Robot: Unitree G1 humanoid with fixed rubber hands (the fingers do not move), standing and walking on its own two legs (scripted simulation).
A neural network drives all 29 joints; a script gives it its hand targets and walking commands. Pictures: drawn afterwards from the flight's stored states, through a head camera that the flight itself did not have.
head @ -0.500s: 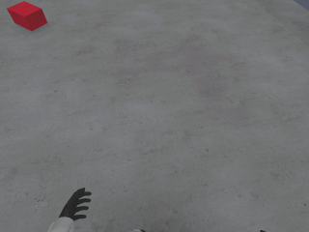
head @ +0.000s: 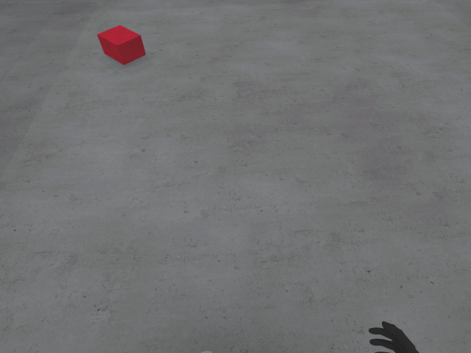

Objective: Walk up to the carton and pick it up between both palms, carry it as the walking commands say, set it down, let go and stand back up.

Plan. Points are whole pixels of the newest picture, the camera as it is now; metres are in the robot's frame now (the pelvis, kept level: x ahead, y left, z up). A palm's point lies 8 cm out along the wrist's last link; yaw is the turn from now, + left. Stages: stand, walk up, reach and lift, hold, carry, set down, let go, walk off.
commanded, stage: walk up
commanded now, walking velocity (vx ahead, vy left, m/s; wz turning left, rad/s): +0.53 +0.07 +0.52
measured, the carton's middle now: (121, 44) +2.41 +1.00 -0.67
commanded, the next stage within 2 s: none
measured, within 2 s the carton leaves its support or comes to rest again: neither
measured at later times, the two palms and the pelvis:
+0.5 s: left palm (101, 262) +0.31 +0.30 -0.08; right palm (372, 255) +0.33 -0.25 -0.10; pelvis +0.22 +0.00 +0.00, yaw +17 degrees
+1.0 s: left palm (72, 201) +0.46 +0.42 -0.08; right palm (295, 169) +0.54 -0.11 -0.06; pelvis +0.41 +0.13 +0.03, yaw +20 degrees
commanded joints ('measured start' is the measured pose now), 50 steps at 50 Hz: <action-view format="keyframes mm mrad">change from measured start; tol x32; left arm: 1 -109 129 33 -91 -15 -23 -13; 19 -446 20 -8 -119 1 -20 -45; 25 241 310 96 112 32 -33 29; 50 -229 32 15 -45 19 -15 -54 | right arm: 1 278 -237 -63 52 -37 -56 -27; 37 -64 -10 31 5 -19 -4 33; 50 269 -98 -19 128 -29 -101 -78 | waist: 1 -158 175 -224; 38 -10 -272 -84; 42 -166 339 -286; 50 -79 167 -90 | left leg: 1 494 91 -370 -224 -14 149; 3 626 283 -822 -444 -133 198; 19 474 102 -383 -397 268 139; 22 332 31 -268 -163 476 93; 25 -338 -66 -154 468 -224 -22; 28 -304 64 -157 691 -70 -53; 40 272 5 117 -121 132 -36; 43 705 374 -730 -416 -7 140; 50 500 202 -422 -424 240 103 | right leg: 1 -244 11 -34 603 301 -48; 2 -612 131 95 747 -171 -44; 15 -610 71 191 297 209 10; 22 -48 107 47 -117 283 -7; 25 480 -455 664 -252 335 -114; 37 -44 -218 91 -280 436 -118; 41 -82 -55 -29 254 347 -90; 43 -637 107 146 705 -157 -62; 50 -544 71 199 550 145 -21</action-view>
